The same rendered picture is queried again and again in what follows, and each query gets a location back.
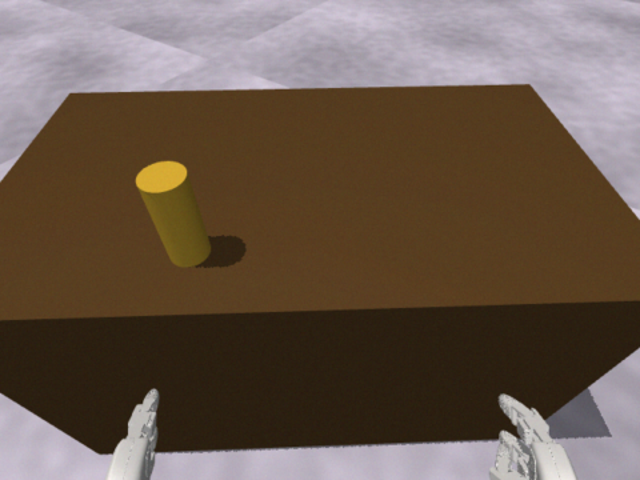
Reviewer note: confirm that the left robot hand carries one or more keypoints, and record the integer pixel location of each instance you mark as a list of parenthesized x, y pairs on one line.
[(134, 457)]

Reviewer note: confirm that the can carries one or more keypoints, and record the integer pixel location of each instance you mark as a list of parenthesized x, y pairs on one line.
[(169, 197)]

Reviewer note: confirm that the right robot hand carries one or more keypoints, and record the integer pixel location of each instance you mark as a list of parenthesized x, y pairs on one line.
[(545, 460)]

